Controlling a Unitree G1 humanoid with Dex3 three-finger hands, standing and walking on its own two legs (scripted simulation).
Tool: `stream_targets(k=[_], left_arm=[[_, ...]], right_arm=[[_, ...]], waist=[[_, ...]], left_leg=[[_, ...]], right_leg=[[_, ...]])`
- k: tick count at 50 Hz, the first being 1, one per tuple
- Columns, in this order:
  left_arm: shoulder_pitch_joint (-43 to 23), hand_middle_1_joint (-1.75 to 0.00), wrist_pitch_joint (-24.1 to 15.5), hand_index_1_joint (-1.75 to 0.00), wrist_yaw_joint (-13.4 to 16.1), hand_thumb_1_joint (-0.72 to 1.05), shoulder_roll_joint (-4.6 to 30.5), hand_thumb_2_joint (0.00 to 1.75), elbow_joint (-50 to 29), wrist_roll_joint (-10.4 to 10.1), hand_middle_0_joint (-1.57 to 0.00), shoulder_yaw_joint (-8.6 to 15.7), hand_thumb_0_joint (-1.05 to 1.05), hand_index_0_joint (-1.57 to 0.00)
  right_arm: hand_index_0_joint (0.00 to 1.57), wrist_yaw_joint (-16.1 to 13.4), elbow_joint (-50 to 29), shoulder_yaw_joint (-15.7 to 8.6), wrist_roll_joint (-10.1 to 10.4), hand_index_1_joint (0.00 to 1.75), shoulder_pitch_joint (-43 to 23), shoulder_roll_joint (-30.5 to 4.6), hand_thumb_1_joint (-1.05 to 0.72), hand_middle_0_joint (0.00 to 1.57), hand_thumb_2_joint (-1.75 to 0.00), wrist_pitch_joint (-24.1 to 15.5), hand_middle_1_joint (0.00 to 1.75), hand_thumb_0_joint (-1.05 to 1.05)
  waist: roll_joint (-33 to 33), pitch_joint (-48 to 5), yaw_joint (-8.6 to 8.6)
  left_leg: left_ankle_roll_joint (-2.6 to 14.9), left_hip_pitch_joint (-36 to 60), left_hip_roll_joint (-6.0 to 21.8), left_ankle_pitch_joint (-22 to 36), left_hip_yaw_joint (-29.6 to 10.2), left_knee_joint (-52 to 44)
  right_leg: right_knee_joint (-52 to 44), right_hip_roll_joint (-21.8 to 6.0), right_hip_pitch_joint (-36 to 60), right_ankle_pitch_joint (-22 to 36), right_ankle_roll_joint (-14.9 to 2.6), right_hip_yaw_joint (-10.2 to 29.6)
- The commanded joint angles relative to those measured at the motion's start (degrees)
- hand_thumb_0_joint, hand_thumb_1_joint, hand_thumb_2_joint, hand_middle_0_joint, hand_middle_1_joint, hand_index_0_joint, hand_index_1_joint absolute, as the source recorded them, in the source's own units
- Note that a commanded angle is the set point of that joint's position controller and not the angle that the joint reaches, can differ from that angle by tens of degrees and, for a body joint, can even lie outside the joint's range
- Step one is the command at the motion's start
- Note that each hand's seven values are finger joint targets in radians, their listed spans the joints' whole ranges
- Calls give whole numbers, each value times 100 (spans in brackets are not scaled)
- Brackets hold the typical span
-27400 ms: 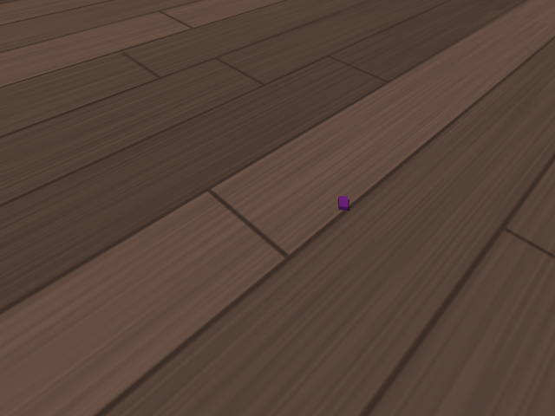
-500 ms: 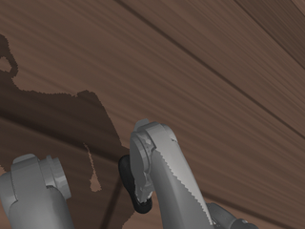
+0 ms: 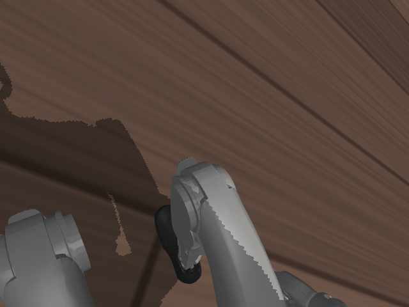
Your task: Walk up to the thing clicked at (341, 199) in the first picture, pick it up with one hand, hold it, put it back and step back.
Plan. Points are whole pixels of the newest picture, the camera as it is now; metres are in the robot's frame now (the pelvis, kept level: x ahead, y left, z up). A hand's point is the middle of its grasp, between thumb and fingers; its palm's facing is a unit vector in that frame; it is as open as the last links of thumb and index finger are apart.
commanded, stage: withdraw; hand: left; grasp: from above
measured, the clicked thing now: out of the picture +0.42 +0.27 -0.29
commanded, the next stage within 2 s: home in 0.98 s
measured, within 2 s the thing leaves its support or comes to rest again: neither
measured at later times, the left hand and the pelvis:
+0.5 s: hand out of the picture +0.43 +0.31 -0.12, palm faces -0.33 -0.08 -0.94, open 12.2 cm; pelvis +0.01 +0.00 +0.03, yaw +4 degrees
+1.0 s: hand out of the picture +0.40 +0.28 -0.16, palm faces -0.45 -0.11 -0.89, open 11.1 cm; pelvis +0.00 -0.02 +0.03, yaw +8 degrees
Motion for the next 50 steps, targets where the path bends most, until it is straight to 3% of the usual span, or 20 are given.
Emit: stream_targets(k=[1,6,11,14,16,17,19,20,24,25,26,27,29,32,35,40,45,47,48,50], left_arm=[[-1334,-71,-108,-74,105,-25,870,80,-591,-118,-31,-67,0,-28],[-1358,-75,-164,-74,192,-21,1277,74,-917,-10,-33,239,0,-35],[-1493,-75,108,-74,268,-23,980,76,-1555,-117,-32,469,0,-33],[-1277,-76,399,-76,134,-25,575,78,-2505,-355,-31,445,0,-31],[-1125,-77,660,-77,-139,-25,-265,79,-2517,-628,-31,-110,0,-31],[-1195,-77,789,-78,-258,-25,-202,79,-2416,-654,-33,-113,0,-32],[-1050,-77,1048,-78,-551,-23,-231,79,-2694,-702,-34,-103,0,-33],[-892,-75,1142,-76,-749,-22,-538,77,-2620,-778,-36,-271,0,-35],[-1379,-73,1227,-75,-1562,-18,-867,75,-3070,-1012,-40,-547,0,-38],[-1247,-70,1214,-72,-1730,-16,-738,74,-2930,-1024,-42,-443,0,-40],[-1474,-70,1157,-72,-1924,-16,-926,74,-2944,-1096,-43,-594,0,-41],[-1292,-69,1104,-72,-2060,-15,-673,74,-2660,-1061,-43,-402,0,-41],[-1313,-67,937,-69,-2324,-13,-982,72,-2622,-1060,-45,-610,0,-43],[-1278,-67,626,-69,-2540,-12,-778,71,-2465,-1008,-46,-661,0,-44],[-1416,-64,284,-65,-2471,-8,-625,68,-2621,-870,-48,-706,0,-47],[-1404,-61,-120,-61,-1833,-5,-425,64,-1946,-466,-49,-517,0,-48],[-2054,-60,-340,-59,-949,-3,413,62,-2121,-22,-47,96,0,-49],[-2056,-61,-284,-60,-654,-5,522,63,-2242,21,-46,287,0,-48],[-2042,-61,-191,-59,-573,-5,367,62,-2149,69,-46,203,0,-48],[-2061,-66,-40,-63,-458,-7,524,65,-2717,-54,-42,441,0,-45]], right_arm=[[20,-44,19,-529,51,30,988,-1882,-89,20,-90,4,30,0],[20,-65,82,-616,51,30,1138,-1888,-90,20,-90,85,30,0],[20,51,141,-956,194,30,1193,-1780,-90,20,-90,56,30,0],[20,118,119,-1253,397,30,1320,-1676,-90,20,-90,148,30,0],[20,162,226,-1349,633,30,1219,-1554,-90,20,-90,281,30,0],[20,136,247,-1435,758,30,1267,-1565,-90,20,-90,348,30,0],[20,55,222,-1583,936,30,1396,-1521,-90,20,-91,542,30,0],[20,16,223,-1643,992,30,1430,-1461,-90,20,-91,650,30,0],[20,-215,154,-1789,1162,30,1593,-1321,-91,20,-91,997,30,0],[20,-288,132,-1808,1177,30,1667,-1314,-91,20,-91,1072,30,0],[20,-369,39,-1780,1223,30,1617,-1236,-91,20,-91,1131,30,0],[20,-470,140,-1811,1228,30,1677,-1231,-91,20,-91,1199,30,0],[20,-644,-30,-1753,1224,30,1617,-1122,-91,20,-91,1262,30,0],[20,-912,-184,-1647,1226,30,1477,-1037,-91,20,-91,1309,30,0],[20,-1077,-248,-1551,1186,30,1399,-930,-90,20,-91,1308,30,0],[20,-1212,-213,-1401,1046,30,1406,-947,-90,20,-90,1245,30,0],[20,-1214,-100,-1371,811,30,1529,-1063,-90,20,-90,1108,30,0],[20,-1197,-27,-1444,743,30,1530,-1083,-90,20,-90,1069,30,0],[20,-1169,-4,-1474,694,30,1559,-1063,-90,20,-90,1041,30,0],[20,-1132,37,-1582,689,30,1580,-1125,-90,20,-90,1024,30,0]], waist=[[2763,-3628,-248],[3041,-3985,-77],[3506,-4317,75],[3973,-5211,440],[3933,-5248,540],[3680,-4999,537],[3470,-5231,760],[3147,-5173,759],[2449,-5049,656],[2118,-4948,617],[1834,-4764,566],[1639,-4491,577],[1282,-4197,536],[950,-3894,592],[1113,-4304,754],[1240,-4257,710],[1904,-4913,764],[2249,-5154,780],[2436,-5137,647],[2791,-5692,785]], left_leg=[[60,2600,189,1259,546,-1728],[43,2766,191,1413,619,-1780],[-25,3021,170,1446,699,-1852],[-60,3534,146,1619,769,-2211],[-68,3533,144,1539,792,-2447],[-3,3200,129,1339,855,-2441],[42,3096,94,1442,959,-2568],[70,3049,75,1387,990,-2654],[161,2917,-9,1221,1030,-2876],[195,2799,-26,1204,1046,-2885],[229,2581,-43,968,1038,-2937],[258,2344,-55,733,1056,-2952],[281,2114,-98,536,1143,-2971],[319,1785,-160,187,1321,-2926],[281,2054,-169,480,1380,-2868],[273,1946,-163,544,1373,-2697],[225,2414,-115,881,1371,-2492],[174,2780,-93,982,1360,-2493],[155,2915,-74,959,1346,-2470],[134,3358,-74,1173,1360,-2519]], right_leg=[[-959,168,2137,1284,-509,-780],[-970,199,2332,1386,-537,-698],[-890,117,1959,1441,-568,-671],[-1014,88,1828,1507,-637,-612],[-1060,104,1512,1401,-689,-561],[-1171,115,1404,1283,-675,-504],[-1318,95,1525,1323,-698,-352],[-1424,103,1591,1248,-698,-307],[-1791,35,1920,1106,-696,-101],[-1877,24,2095,1080,-677,-60],[-1972,20,2070,860,-680,-7],[-2058,10,2069,595,-681,62],[-2278,-3,2223,268,-686,146],[-2508,-11,2375,-304,-652,298],[-2384,-40,2581,-74,-639,332],[-2123,-39,2304,6,-632,283],[-1845,-51,2261,321,-625,242],[-1681,-81,2057,445,-654,160],[-1628,-65,1985,472,-664,144],[-1578,-113,1956,730,-661,50]])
